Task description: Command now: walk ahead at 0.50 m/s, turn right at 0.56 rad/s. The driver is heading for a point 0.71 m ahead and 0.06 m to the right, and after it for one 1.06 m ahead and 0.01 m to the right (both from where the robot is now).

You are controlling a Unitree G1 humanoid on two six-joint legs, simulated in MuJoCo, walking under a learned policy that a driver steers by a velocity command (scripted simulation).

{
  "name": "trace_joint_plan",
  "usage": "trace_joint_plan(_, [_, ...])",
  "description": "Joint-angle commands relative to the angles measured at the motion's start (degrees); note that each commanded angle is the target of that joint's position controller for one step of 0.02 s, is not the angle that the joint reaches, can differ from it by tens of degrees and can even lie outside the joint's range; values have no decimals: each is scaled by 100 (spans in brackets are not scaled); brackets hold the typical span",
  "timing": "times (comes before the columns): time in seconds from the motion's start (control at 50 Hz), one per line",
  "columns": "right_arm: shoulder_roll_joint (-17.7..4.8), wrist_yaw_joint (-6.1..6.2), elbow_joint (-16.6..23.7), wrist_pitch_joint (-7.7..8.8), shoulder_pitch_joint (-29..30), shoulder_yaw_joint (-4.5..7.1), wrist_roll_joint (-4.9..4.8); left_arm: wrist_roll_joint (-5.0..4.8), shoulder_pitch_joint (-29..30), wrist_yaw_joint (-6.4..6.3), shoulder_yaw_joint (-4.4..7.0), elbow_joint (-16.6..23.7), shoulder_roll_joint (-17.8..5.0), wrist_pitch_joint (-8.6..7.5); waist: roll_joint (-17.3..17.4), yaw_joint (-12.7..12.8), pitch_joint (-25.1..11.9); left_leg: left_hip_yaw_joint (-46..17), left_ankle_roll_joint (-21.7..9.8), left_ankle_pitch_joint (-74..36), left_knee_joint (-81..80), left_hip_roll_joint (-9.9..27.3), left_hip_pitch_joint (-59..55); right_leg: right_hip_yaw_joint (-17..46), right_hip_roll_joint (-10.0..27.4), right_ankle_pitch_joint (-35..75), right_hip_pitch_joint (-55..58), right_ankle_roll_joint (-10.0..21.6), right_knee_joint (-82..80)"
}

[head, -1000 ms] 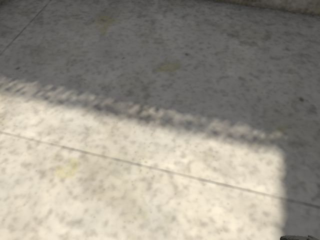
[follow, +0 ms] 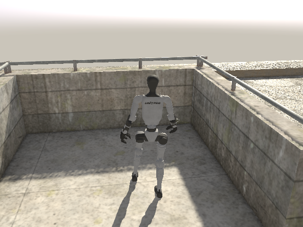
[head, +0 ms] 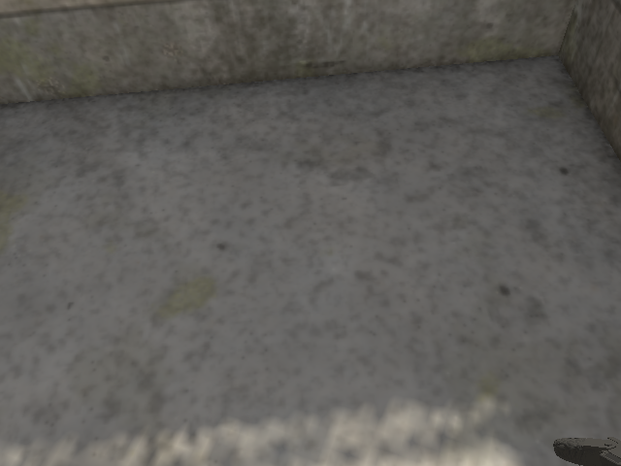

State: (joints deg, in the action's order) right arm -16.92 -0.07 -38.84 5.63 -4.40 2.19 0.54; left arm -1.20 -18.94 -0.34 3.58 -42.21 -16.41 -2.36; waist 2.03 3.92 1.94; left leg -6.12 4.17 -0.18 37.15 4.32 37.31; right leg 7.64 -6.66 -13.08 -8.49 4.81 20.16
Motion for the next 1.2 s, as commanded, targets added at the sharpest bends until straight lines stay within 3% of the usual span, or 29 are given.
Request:
trace_joint_plan(0.02, [-430,-60,497,126,568,106,-85,-55,-148,-70,279,262,-994,-21,-664,42,-187,206,-14,-447,-646,-394,-956,1073,1240,824,-473,748,-380])
trace_joint_plan(0.08, [-648,-107,490,189,422,212,-108,-32,-142,-91,287,253,-957,28,-833,-125,-222,64,-233,182,-942,-402,-1201,1614,1442,742,21,606,149])
trace_joint_plan(0.12, [-815,-65,309,237,-349,334,-75,-1,-27,-72,231,310,-763,48,-859,-555,-539,186,-530,338,-1278,-347,-2366,1553,1162,1033,-116,376,895])
trace_joint_plan(0.14, [-1082,-15,253,258,-1104,418,32,65,-31,-39,103,401,-421,24,-406,-893,-1260,-520,-893,602,-1150,459,-3724,1153,833,589,-661,176,2287])
trace_joint_plan(0.16, [-1571,-4,90,182,-1694,544,114,-47,-789,-40,-19,553,-33,-35,1257,-672,-2035,-2942,-1829,1559,-1471,1795,-5699,284,-30,-1648,-2626,-249,4223])
trace_joint_plan(0.18, [-1201,-50,38,136,-1769,488,-48,-124,-860,-51,34,505,-530,-59,1425,-725,-1926,-4083,-1970,2937,-1864,2108,-5719,275,386,-2069,-3561,-343,5183])
trace_joint_plan(0.2, [-772,-30,122,108,-1503,375,-61,-114,-297,-55,149,504,-935,-30,733,-892,-1153,-3237,-1695,3076,-1989,1813,-5067,293,630,-1525,-3774,-394,5482])
trace_joint_plan(0.22, [-636,-17,146,65,-1223,319,-13,-48,98,-62,170,582,-951,5,339,-850,-694,-2373,-1492,2397,-2031,1542,-4396,84,817,-1091,-3658,-434,5437])
trace_joint_plan(0.26, [-425,-1,74,44,-918,237,40,-2,350,-12,199,697,-790,34,389,-626,-197,-1312,-1360,1285,-2305,1120,-3464,29,1109,-620,-3321,-461,4977])
trace_joint_plan(0.3, [-408,-3,-9,78,-874,248,5,-56,287,32,161,720,-532,102,523,-527,-121,-722,-1381,876,-2570,979,-3124,-143,1207,-489,-3085,-483,4702])
trace_joint_plan(0.36, [-640,-1,-169,114,-924,335,-20,-4,582,52,107,880,-358,153,327,-522,-25,-200,-1549,277,-2809,1103,-3117,-198,1305,-105,-3302,-577,4098])
trace_joint_plan(0.46, [-825,-1,-413,48,-1075,367,-66,13,1266,184,3,997,-163,47,120,-738,58,721,-1430,-253,-2873,923,-3226,-465,1200,1185,-2912,-499,2465])
trace_joint_plan(0.56, [-1078,-30,-758,-83,-1495,429,-239,3,1938,300,-2,1251,-257,-19,153,-814,300,865,-1352,-642,-2712,1214,-3842,-755,993,797,-2639,-219,1460])
trace_joint_plan(0.6, [-1212,-8,-840,-150,-1467,454,-287,52,1657,303,91,1226,-450,-21,305,-514,37,1013,-1236,-2227,-2078,1233,-4074,-983,738,380,-1962,-5,1187])
trace_joint_plan(0.62, [-1213,12,-871,-186,-1399,434,-302,74,979,283,206,1035,-629,-15,284,-81,-385,1258,-1096,-3036,-1244,1078,-3919,-1152,537,633,-914,155,882])
trace_joint_plan(0.64, [-1043,43,-866,-183,-1469,353,-242,70,102,218,371,758,-945,12,194,305,-918,1474,-893,-2839,-107,823,-3217,-1046,499,860,554,299,915])
trace_joint_plan(0.66, [-581,38,-644,-133,-1578,177,-27,108,-743,103,499,626,-1487,63,-796,470,-1715,1613,-574,-380,1979,357,-1383,887,1841,902,2544,817,1023])
trace_joint_plan(0.68, [-248,-22,-623,-7,-2023,33,-42,82,-665,127,449,658,-1664,22,-1624,82,-2504,680,-406,3510,3420,-470,-58,3447,2897,138,3265,1599,162])
trace_joint_plan(0.7, [-816,-69,-607,59,-1468,194,-247,64,-524,167,313,645,-1136,-31,-964,308,-2025,156,-447,3321,3844,-176,507,3049,2734,-205,2872,1388,-84])
trace_joint_plan(0.72, [-869,-83,-449,105,-1048,207,-333,58,-211,178,245,610,-972,-73,-928,204,-1174,304,-522,2808,3698,49,744,2120,2489,168,2079,1170,-179])
trace_joint_plan(0.74, [-777,-44,-496,108,-946,195,-261,69,155,178,193,593,-793,-97,-569,-7,-803,335,-524,2316,3358,276,551,1490,2255,579,1341,997,-290])
trace_joint_plan(0.78, [-677,-51,-599,-18,-1184,207,-182,155,569,150,120,592,-545,-159,-701,-377,-483,244,-442,1728,2954,509,-84,794,2000,1046,348,870,-721])
trace_joint_plan(0.86, [-398,-4,-597,-252,-1126,170,-198,199,581,100,167,311,-613,-363,-556,-492,-154,43,-252,1011,2423,460,53,-29,2004,1377,-117,881,-1261])
trace_joint_plan(0.96, [-281,-94,-372,-188,-425,138,-160,189,477,7,170,53,-724,-387,-481,-249,120,181,-285,-558,743,202,133,-976,1822,1551,132,551,-1435])
trace_joint_plan(1.04, [-153,-248,-42,-159,256,56,-159,123,90,-48,210,-241,-853,-294,-364,62,368,457,-448,-669,-106,108,330,-1307,2049,1772,866,459,-1316])
trace_joint_plan(1.1, [-215,-389,214,-152,468,69,-158,64,-1,-91,252,-370,-964,-130,-431,45,369,716,-666,49,-364,-33,475,-1456,2250,2730,1553,336,-801])
trace_joint_plan(1.14, [-386,-432,275,-184,186,156,-153,62,110,-155,294,-340,-1124,-30,-656,-201,16,1089,-885,674,-314,-385,-149,-1635,2247,4721,1731,181,-15])
trace_joint_plan(1.18, [-849,-355,-14,-225,-1225,430,-175,63,250,-197,279,-263,-1139,49,-666,-996,-792,1222,-1266,657,-475,-853,-2190,-1879,1962,5648,1117,-63,1916])
trace_joint_plan(1.2, [-1352,-230,-146,-289,-2066,611,-192,154,113,-214,185,-152,-942,-4,26,-1313,-1398,-61,-1641,556,-624,-110,-3961,-1895,1685,3834,-240,-303,3691])
